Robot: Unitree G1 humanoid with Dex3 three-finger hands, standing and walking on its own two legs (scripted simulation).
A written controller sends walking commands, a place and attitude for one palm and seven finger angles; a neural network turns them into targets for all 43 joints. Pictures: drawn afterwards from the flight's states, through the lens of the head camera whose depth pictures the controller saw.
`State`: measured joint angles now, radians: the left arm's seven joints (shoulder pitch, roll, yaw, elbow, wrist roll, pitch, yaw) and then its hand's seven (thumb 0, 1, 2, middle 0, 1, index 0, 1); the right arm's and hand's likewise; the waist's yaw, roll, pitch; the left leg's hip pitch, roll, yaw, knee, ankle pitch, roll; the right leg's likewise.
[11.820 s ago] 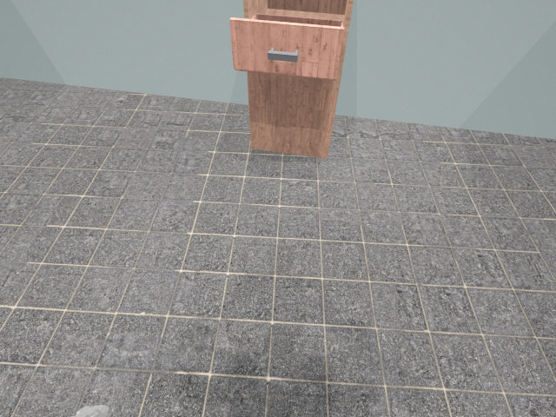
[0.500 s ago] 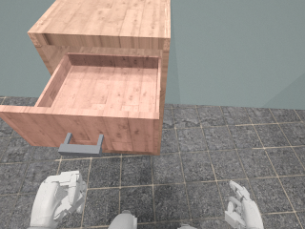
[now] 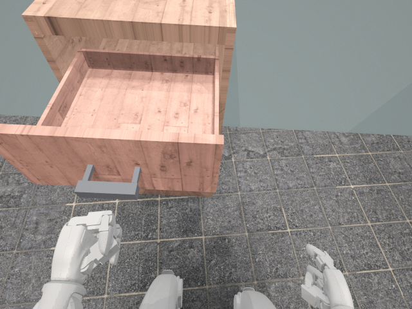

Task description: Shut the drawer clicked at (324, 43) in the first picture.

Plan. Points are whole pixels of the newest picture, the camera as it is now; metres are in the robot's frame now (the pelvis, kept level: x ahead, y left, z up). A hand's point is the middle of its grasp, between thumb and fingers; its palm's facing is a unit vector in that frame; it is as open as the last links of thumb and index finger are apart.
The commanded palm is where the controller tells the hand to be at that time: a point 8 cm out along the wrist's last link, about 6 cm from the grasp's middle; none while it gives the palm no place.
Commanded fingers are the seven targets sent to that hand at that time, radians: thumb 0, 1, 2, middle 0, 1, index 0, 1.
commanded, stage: bring the fist close to the handle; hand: left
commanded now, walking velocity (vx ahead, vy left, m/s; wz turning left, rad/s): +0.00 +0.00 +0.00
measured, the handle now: (110, 180) +0.34 +0.20 +0.05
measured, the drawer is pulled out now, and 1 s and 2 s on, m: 0.28 0.26 0.13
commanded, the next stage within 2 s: push the drawer shut in 0.22 s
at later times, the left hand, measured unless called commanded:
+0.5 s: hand (122, 233) +0.24 +0.16 +0.04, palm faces -0.01 -1.00 -0.03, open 3.3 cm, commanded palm +0.23 +0.21 +0.05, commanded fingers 0.00 0.90 0.90 -1.40 -1.60 -1.40 -1.60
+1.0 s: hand (128, 211) +0.28 +0.16 +0.04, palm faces -0.01 -1.00 -0.05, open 3.0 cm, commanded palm +0.28 +0.21 +0.05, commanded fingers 0.00 0.90 0.90 -1.40 -1.60 -1.40 -1.60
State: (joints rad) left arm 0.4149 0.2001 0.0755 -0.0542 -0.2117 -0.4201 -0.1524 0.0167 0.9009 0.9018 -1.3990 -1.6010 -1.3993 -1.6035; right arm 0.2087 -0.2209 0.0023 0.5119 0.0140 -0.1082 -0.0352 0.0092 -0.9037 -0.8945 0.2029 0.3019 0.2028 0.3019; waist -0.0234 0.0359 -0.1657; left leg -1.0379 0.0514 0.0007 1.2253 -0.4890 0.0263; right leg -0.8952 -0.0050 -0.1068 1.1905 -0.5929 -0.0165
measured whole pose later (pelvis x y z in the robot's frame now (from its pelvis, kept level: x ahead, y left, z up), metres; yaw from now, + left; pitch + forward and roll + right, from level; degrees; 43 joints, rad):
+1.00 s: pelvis +0.00 -0.01 +0.00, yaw +1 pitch +18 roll -3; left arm 0.13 0.22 0.07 0.16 -0.18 -0.41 -0.12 -0.02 0.85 0.95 -1.40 -1.60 -1.40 -1.60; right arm 0.20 -0.25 0.02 0.56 0.01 -0.07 -0.04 0.01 -0.90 -0.89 0.20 0.30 0.20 0.30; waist -0.02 0.04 -0.15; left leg -1.04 0.05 -0.01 1.20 -0.47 0.02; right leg -0.90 -0.01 -0.11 1.18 -0.59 -0.02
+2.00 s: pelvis +0.00 +0.01 +0.01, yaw -1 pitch +20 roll -3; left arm -0.47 0.27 0.20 0.76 -0.13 -0.47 -0.10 -0.01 0.80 0.91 -1.40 -1.60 -1.40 -1.60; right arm 0.27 -0.25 0.01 0.64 0.00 0.01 -0.01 0.00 -0.90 -0.89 0.20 0.30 0.20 0.30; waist -0.08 0.03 -0.14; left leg -1.08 0.05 0.02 1.17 -0.45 0.04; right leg -0.95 0.00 -0.08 1.15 -0.55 -0.01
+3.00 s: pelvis -0.01 +0.00 -0.02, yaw -3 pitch +27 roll -5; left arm -0.98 0.50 0.38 1.21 -0.02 -0.44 -0.12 0.02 0.84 0.94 -1.40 -1.60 -1.40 -1.60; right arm 0.36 -0.26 0.04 0.65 -0.04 0.07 0.01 0.00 -0.91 -0.89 0.20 0.30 0.20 0.30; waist -0.20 0.05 -0.13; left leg -1.27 0.08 0.00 1.26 -0.47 0.03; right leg -1.13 0.03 -0.10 1.21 -0.55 -0.02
